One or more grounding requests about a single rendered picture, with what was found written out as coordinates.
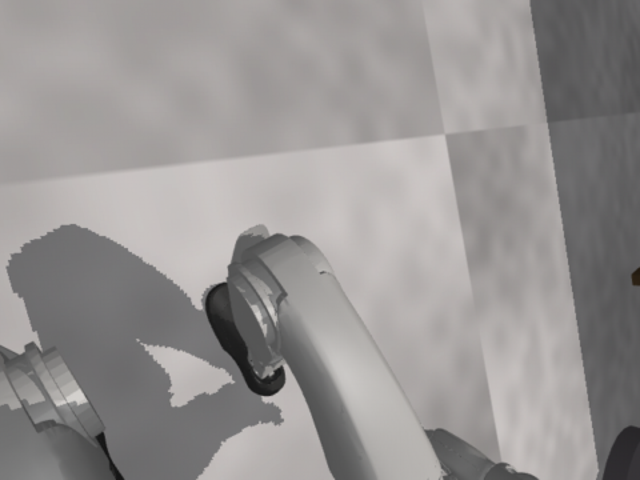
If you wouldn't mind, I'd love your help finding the right robot foot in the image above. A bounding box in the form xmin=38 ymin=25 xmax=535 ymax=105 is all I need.
xmin=205 ymin=282 xmax=285 ymax=396

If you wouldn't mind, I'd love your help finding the right robot hand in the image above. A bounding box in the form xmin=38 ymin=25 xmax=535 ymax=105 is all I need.
xmin=421 ymin=424 xmax=496 ymax=480

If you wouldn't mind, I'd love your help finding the left robot foot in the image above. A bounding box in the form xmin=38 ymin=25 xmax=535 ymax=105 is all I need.
xmin=96 ymin=432 xmax=125 ymax=480

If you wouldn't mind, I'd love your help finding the right robot arm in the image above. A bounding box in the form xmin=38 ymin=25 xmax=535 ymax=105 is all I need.
xmin=484 ymin=462 xmax=539 ymax=480

